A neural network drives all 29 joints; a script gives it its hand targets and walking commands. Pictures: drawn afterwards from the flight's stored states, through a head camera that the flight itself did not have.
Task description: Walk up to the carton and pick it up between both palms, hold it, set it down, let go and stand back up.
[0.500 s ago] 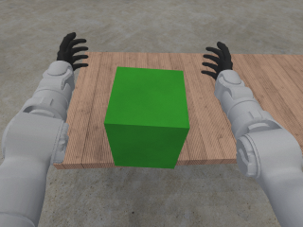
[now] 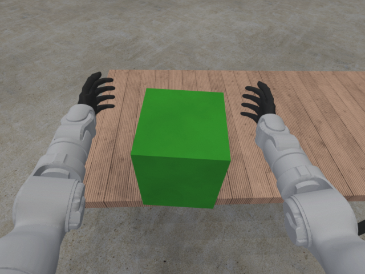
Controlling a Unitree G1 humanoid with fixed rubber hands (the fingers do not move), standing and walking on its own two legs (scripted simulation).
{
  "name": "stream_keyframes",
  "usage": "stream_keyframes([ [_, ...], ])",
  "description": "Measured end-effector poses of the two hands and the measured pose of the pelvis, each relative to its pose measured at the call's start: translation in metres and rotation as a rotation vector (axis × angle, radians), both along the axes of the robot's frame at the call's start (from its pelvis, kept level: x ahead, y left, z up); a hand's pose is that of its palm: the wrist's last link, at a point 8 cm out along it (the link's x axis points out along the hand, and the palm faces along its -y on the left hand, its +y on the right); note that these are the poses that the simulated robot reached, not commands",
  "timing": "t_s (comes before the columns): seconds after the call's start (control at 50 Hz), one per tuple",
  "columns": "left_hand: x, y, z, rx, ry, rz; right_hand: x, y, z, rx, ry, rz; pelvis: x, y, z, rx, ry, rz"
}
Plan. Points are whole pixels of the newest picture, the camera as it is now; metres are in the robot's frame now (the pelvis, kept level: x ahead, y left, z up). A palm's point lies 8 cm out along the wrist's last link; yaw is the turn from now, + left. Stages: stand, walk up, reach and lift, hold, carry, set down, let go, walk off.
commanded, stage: set down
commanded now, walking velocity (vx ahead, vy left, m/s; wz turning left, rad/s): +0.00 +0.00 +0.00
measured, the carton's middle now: (181, 151) +0.42 +0.02 -0.02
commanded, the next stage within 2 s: none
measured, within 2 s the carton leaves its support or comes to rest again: neither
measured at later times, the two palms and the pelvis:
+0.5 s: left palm (85, 145) +0.37 +0.23 +0.07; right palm (260, 153) +0.36 -0.16 +0.06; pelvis -0.02 +0.01 +0.00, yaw +0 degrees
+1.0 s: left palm (79, 191) +0.30 +0.25 +0.00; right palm (258, 191) +0.30 -0.16 -0.01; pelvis -0.01 +0.01 -0.01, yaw +1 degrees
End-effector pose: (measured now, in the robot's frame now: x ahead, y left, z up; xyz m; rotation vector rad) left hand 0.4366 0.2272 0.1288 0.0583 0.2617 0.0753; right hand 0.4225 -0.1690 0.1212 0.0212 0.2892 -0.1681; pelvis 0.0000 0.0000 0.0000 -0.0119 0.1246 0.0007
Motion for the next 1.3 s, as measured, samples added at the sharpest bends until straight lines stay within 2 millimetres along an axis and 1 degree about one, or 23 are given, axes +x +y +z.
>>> stream_keyframes([
  [0.1, -0.014, 0.005, -0.014, -0.006, -0.010, 0.010, -0.012, 0.004, -0.013, 0.000, -0.008, 0.005, -0.003, 0.000, -0.001, 0.000, -0.007, 0.001],
  [0.26, -0.034, 0.009, -0.020, -0.006, -0.029, 0.006, -0.029, 0.007, -0.019, 0.001, -0.021, 0.002, -0.008, 0.003, -0.002, -0.002, -0.030, 0.005],
  [0.34, -0.043, 0.008, -0.026, -0.004, -0.030, -0.002, -0.039, 0.008, -0.026, 0.003, -0.013, 0.000, -0.010, 0.005, -0.002, -0.002, -0.049, 0.006],
  [0.42, -0.054, 0.008, -0.039, -0.003, -0.024, -0.006, -0.050, 0.007, -0.040, 0.006, 0.001, 0.000, -0.013, 0.006, -0.002, -0.002, -0.061, 0.006],
  [0.56, -0.074, 0.008, -0.069, -0.003, -0.015, 0.002, -0.069, 0.008, -0.069, 0.011, 0.017, 0.003, -0.016, 0.006, -0.004, -0.001, -0.056, 0.006],
  [0.66, -0.087, 0.009, -0.086, -0.001, -0.023, 0.008, -0.080, 0.008, -0.084, 0.013, 0.007, 0.004, -0.015, 0.006, -0.005, -0.002, -0.043, 0.009],
  [0.96, -0.134, 0.023, -0.125, 0.015, -0.020, 0.020, -0.117, 0.005, -0.121, 0.014, 0.006, -0.003, -0.006, 0.005, -0.008, -0.004, -0.069, 0.017],
  [1.12, -0.158, 0.019, -0.146, 0.014, -0.003, 0.002, -0.141, 0.003, -0.142, 0.020, 0.017, -0.010, -0.004, 0.007, -0.010, -0.006, -0.073, 0.016],
  [1.3, -0.182, 0.019, -0.162, 0.014, 0.017, 0.001, -0.168, 0.001, -0.161, 0.008, 0.036, 0.001, 0.000, 0.009, -0.012, -0.006, -0.079, 0.005],
])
